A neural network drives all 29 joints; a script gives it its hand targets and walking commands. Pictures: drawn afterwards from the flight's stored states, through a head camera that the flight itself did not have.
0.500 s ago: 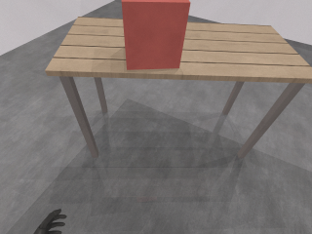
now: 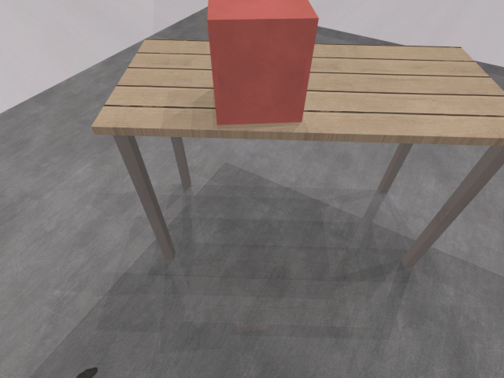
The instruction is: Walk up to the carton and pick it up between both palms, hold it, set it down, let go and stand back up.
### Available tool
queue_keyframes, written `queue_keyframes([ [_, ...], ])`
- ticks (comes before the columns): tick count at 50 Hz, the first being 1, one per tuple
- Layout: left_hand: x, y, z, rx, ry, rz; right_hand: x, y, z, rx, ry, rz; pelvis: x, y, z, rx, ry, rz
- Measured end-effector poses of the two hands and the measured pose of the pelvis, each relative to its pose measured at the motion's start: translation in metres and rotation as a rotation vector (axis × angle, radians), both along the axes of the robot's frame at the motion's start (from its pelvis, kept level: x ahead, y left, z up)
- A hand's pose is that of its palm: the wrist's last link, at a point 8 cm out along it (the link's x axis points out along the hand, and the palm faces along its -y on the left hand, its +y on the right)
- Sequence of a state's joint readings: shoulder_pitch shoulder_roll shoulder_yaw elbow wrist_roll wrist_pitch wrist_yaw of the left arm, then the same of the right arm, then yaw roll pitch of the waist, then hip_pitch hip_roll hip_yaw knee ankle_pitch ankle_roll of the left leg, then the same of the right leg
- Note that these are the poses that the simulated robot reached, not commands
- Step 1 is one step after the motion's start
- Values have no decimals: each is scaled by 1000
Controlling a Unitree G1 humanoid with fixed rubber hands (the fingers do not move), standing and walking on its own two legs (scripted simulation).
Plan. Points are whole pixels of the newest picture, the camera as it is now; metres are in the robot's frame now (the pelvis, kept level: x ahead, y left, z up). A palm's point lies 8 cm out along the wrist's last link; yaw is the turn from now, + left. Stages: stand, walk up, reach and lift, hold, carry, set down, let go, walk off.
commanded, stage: walk up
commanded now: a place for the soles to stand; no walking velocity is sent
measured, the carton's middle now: (257, 58) +0.83 +0.04 +0.12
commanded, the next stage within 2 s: none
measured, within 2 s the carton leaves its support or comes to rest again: neither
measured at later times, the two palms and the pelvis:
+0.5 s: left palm out of the picture +0.13 +0.31 -0.11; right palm out of the picture +0.11 -0.29 -0.10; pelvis +0.02 +0.01 +0.00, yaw +0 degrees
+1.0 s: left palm out of the picture +0.05 +0.36 -0.10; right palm out of the picture +0.12 -0.30 -0.09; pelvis +0.04 +0.03 +0.00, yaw +4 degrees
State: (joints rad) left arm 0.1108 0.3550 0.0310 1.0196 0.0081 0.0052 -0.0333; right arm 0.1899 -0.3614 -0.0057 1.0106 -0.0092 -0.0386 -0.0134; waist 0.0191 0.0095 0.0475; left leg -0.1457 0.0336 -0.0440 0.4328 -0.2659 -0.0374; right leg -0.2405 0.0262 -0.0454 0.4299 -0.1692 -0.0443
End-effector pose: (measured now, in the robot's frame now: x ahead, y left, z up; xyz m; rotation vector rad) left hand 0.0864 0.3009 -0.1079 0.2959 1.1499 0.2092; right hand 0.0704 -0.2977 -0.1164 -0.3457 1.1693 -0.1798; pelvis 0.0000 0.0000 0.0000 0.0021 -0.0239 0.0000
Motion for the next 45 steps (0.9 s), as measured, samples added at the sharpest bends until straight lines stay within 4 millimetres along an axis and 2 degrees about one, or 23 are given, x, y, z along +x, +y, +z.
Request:
queue_keyframes([
  [9, 39, 0, 1, -19, -54, -19, 19, 5, 8, -19, -19, -3, 12, 5, 3, -2, 4, 4],
  [16, 49, 0, -1, -25, -48, -24, 30, 1, 13, -42, -25, -4, 17, 8, 4, -2, 7, 2],
  [28, 35, 6, 0, -8, -15, 4, 40, 5, 12, -28, -35, 4, 16, 7, 4, -1, -5, 8],
  [40, 14, 6, 2, -4, 2, 18, 32, 3, 7, -8, -10, 19, 13, 4, 5, -5, -9, 18],
  [45, -3, 29, 8, 18, -25, 54, 26, -4, 15, -33, 38, 40, 24, 10, 6, -12, -12, 53],
])
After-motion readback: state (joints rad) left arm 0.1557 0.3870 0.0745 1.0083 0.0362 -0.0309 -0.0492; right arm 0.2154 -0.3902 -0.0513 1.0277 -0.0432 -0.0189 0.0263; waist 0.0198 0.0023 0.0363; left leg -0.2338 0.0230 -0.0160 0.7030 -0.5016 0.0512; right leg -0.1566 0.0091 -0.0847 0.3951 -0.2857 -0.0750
